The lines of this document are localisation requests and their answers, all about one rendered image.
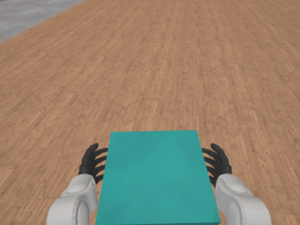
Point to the robot left hand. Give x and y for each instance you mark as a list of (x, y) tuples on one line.
[(89, 162)]

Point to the right robot forearm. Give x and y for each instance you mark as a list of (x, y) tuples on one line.
[(237, 203)]

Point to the robot right hand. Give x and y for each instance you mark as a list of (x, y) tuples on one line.
[(220, 163)]

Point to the carton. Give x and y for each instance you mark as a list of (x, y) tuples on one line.
[(156, 178)]

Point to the left robot forearm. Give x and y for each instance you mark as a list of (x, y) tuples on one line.
[(78, 201)]

